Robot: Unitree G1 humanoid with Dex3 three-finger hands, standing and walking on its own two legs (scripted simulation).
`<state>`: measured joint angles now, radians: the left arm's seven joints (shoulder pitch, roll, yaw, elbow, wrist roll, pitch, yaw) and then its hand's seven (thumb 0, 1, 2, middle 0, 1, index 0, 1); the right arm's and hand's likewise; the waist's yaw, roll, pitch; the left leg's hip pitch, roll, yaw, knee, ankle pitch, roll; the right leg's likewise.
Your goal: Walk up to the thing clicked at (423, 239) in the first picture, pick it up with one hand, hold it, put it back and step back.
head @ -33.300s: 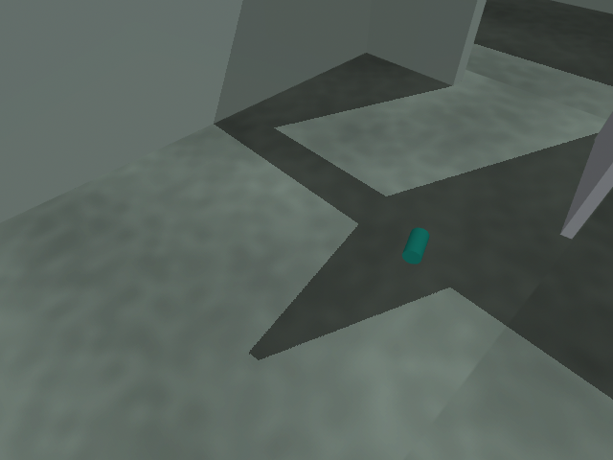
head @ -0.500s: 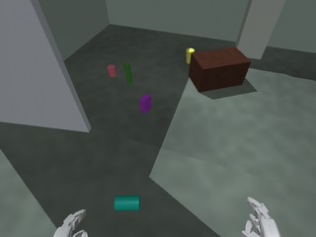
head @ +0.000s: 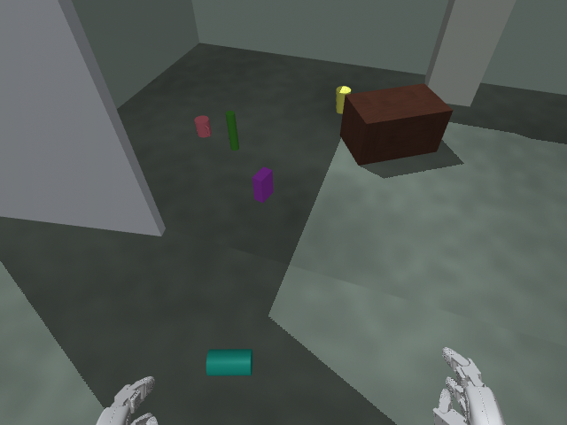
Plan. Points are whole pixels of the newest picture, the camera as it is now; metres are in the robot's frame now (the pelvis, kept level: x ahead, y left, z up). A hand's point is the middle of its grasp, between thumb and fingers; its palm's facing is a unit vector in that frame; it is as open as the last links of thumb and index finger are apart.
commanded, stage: home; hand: left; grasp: from above
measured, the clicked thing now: (230, 362) +0.47 +0.19 -0.68
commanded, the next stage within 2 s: stand in 0.76 s
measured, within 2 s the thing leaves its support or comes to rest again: neither
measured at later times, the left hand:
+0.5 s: hand out of the picture +0.17 +0.18 -0.05, palm faces +0.04 -0.98 -0.20, open 7.4 cm
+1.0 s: hand out of the picture +0.16 +0.21 -0.09, palm faces +0.01 -0.95 -0.31, open 7.4 cm
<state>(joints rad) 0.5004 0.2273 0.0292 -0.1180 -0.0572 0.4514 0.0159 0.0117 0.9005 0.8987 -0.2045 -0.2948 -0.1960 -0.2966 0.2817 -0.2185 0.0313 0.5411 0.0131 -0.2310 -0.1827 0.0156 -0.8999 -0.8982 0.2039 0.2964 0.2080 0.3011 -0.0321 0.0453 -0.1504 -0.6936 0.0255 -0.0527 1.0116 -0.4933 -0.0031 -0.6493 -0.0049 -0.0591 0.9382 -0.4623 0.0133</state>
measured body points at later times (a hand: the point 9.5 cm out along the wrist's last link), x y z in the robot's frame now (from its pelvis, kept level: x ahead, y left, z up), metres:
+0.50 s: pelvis +0.01 +0.00 +0.00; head +0.03 +0.01 +0.45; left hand +0.16 +0.23 -0.03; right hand +0.17 -0.24 -0.06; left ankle +0.01 +0.12 -0.68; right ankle +0.00 -0.13 -0.68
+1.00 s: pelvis +0.00 +0.00 +0.02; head +0.03 +0.00 +0.47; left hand +0.16 +0.26 -0.06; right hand +0.15 -0.26 -0.09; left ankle +0.01 +0.12 -0.68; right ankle +0.00 -0.13 -0.68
